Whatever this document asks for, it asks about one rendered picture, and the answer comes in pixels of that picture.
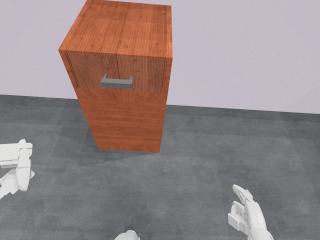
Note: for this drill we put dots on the robot right forearm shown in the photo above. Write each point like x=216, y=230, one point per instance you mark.
x=258, y=233

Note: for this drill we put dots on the cabinet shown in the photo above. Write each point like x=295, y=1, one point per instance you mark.
x=119, y=119

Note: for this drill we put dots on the robot left hand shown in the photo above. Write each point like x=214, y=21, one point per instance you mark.
x=15, y=155

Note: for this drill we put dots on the drawer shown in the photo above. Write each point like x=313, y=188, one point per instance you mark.
x=89, y=69

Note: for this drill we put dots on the left robot shin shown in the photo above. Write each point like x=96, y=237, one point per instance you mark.
x=131, y=231

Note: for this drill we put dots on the handle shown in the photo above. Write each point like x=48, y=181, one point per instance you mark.
x=117, y=83

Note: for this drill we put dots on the robot right hand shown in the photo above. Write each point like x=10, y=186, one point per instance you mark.
x=245, y=217

